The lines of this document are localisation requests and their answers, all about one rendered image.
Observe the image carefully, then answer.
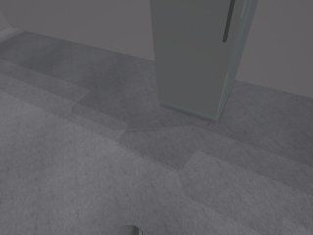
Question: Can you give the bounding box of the handle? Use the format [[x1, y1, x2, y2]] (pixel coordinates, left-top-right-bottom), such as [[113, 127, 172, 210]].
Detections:
[[222, 0, 236, 43]]

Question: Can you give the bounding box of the left robot thigh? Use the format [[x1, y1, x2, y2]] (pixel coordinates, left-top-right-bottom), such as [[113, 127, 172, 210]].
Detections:
[[113, 224, 143, 235]]

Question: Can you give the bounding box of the fridge door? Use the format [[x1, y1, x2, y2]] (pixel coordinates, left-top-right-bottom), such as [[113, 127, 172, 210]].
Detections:
[[150, 0, 246, 117]]

